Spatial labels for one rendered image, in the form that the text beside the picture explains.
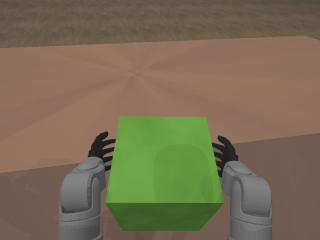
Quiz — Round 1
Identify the left robot hand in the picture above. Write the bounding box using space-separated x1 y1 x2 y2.
88 131 116 172

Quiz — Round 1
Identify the right robot forearm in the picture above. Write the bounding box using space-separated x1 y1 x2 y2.
221 160 273 240

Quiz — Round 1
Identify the left robot forearm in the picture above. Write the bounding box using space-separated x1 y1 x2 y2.
58 156 106 240

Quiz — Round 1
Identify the carton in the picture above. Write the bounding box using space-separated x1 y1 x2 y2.
105 116 224 231

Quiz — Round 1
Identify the right robot hand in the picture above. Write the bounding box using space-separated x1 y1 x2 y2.
212 135 238 178

